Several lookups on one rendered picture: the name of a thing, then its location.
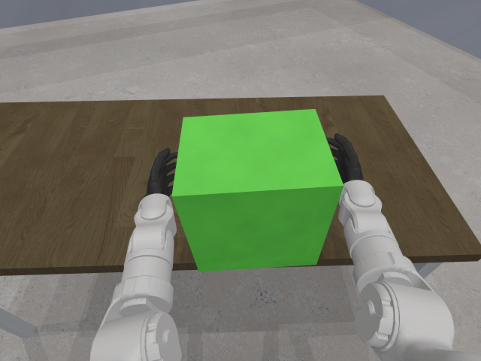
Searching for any table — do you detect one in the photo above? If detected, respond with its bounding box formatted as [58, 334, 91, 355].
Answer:
[0, 96, 481, 338]

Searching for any right robot hand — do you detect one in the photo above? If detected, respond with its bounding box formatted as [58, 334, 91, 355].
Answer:
[326, 133, 364, 184]

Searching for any carton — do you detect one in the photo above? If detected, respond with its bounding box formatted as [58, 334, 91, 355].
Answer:
[171, 109, 343, 272]

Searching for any robot right upper arm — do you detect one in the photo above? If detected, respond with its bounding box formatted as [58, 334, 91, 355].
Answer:
[354, 281, 481, 361]

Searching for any robot right forearm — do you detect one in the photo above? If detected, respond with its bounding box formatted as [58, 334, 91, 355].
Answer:
[338, 180, 454, 343]

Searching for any left robot hand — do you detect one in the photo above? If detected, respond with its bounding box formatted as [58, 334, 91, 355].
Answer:
[146, 148, 178, 197]

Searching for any robot left upper arm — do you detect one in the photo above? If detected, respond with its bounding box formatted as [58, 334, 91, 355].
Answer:
[91, 309, 182, 361]

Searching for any robot left forearm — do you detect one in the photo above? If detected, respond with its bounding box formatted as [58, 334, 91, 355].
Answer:
[90, 193, 177, 361]

